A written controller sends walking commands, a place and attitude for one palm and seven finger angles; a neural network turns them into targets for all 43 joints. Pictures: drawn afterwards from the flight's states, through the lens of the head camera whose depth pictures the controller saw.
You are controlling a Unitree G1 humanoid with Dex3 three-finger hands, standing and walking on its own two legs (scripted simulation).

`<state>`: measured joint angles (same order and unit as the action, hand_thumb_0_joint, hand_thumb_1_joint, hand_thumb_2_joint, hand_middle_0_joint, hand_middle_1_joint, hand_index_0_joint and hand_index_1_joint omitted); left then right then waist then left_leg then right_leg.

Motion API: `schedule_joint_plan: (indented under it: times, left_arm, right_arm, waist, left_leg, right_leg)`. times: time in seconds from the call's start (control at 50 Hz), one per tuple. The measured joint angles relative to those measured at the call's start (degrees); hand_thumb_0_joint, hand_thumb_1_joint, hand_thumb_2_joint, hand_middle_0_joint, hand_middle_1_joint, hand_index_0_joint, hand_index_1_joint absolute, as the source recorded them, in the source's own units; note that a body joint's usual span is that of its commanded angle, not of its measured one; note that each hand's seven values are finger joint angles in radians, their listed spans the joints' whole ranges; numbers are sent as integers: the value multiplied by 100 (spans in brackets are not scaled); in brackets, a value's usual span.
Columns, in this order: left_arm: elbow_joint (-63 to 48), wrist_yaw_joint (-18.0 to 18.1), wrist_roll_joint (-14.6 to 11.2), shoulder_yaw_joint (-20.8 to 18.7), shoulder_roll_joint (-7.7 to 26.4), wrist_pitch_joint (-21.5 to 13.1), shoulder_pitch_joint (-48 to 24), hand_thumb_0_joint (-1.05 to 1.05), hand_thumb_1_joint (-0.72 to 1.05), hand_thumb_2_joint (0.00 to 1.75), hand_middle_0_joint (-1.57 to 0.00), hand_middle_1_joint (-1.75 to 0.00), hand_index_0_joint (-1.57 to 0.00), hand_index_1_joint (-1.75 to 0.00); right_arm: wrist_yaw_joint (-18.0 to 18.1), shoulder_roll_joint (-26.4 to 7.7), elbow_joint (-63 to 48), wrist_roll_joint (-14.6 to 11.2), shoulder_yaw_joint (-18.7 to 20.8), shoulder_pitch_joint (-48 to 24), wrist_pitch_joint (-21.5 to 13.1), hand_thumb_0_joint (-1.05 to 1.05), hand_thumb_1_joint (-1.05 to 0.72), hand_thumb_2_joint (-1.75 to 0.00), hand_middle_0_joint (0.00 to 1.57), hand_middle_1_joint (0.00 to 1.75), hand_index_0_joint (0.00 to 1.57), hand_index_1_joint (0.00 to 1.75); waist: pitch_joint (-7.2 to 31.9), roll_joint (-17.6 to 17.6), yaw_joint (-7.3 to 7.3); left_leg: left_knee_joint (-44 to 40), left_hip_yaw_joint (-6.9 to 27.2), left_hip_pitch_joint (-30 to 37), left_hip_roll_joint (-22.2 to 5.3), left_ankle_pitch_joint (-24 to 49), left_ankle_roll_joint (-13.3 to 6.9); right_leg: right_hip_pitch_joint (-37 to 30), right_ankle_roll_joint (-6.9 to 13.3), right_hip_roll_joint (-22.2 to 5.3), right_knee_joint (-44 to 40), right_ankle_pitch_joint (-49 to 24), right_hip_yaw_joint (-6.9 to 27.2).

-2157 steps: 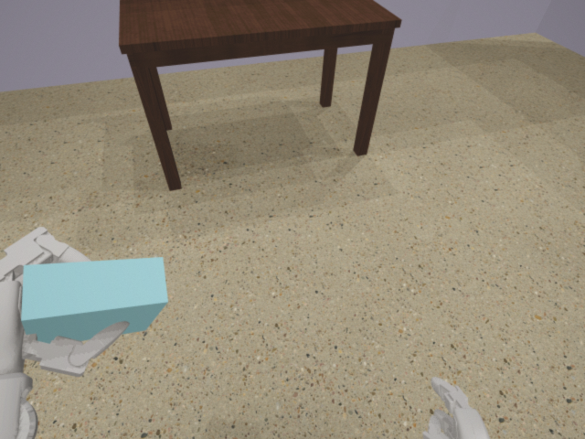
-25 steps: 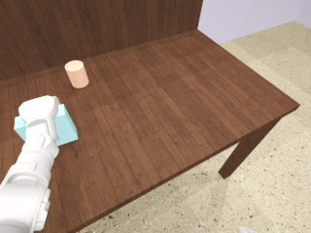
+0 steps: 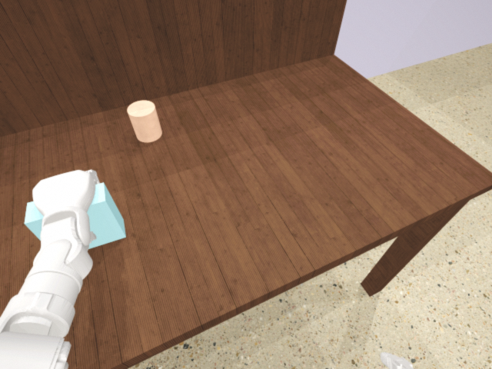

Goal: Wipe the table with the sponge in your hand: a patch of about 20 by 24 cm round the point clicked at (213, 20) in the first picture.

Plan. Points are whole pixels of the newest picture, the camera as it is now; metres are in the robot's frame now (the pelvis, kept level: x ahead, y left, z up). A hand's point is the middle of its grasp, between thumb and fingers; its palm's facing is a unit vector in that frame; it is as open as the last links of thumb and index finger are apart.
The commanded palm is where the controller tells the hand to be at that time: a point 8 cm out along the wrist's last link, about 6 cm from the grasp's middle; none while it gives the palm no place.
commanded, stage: wipe back along the first lane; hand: left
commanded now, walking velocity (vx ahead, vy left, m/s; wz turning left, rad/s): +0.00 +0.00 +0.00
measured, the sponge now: (84, 227) +0.35 +0.33 +0.00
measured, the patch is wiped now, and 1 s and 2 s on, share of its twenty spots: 1.00 1.00 1.00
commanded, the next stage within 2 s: lift the sponge slowly off the table in 1.30 s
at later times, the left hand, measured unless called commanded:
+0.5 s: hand (86, 234) +0.31 +0.30 +0.03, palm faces -0.05 -0.03 -1.00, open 9.3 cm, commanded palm +0.27 +0.28 +0.07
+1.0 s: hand (89, 263) +0.26 +0.27 +0.04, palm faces -0.02 -0.06 -1.00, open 9.2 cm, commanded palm +0.22 +0.25 +0.07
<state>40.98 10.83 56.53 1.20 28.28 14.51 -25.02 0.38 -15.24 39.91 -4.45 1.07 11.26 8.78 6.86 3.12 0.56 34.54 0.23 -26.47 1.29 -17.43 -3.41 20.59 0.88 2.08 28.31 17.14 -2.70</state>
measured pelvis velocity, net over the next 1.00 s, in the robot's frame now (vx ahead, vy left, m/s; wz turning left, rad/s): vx -0.01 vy -0.02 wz -0.01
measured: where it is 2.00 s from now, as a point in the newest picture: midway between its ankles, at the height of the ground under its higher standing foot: outside the picture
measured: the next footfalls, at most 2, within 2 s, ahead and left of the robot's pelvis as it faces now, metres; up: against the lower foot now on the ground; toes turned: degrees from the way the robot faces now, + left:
none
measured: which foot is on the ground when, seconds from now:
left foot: down 0.00-1.00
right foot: down 0.00-1.00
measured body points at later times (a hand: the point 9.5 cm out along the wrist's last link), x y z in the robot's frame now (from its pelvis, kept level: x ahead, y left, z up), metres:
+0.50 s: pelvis +0.00 -0.01 +0.00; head +0.00 -0.02 +0.45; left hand +0.31 +0.29 +0.09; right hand +0.17 -0.25 -0.10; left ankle -0.01 +0.08 -0.73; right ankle -0.04 -0.12 -0.73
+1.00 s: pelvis -0.01 -0.02 +0.00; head -0.02 -0.04 +0.45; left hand +0.26 +0.27 +0.09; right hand +0.21 -0.25 -0.09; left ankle -0.01 +0.08 -0.73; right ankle -0.04 -0.12 -0.73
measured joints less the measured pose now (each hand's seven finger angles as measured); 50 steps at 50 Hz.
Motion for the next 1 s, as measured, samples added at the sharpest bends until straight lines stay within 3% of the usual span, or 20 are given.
schedule_joint_plan:
  times: [0.36,1.0]
  left_arm:
    - [-643,59,-55,291,-307,421,575,-2,-44,112,-78,-141,-79,-144]
    - [-2659,72,-158,501,-603,853,2385,2,-43,110,-76,-141,-79,-144]
  right_arm:
    - [37,36,-164,-40,-132,-244,10,1,-90,-90,20,30,20,30]
    - [20,12,-256,-11,-144,-677,-126,1,-90,-90,20,30,20,30]
  waist:
    - [3,46,102]
    - [-85,161,321]
  left_leg:
    - [-83,4,256,8,61,33]
    - [-336,-64,857,-42,103,125]
  right_leg:
    - [-207,36,-8,26,0,-2]
    - [-705,122,40,-76,3,86]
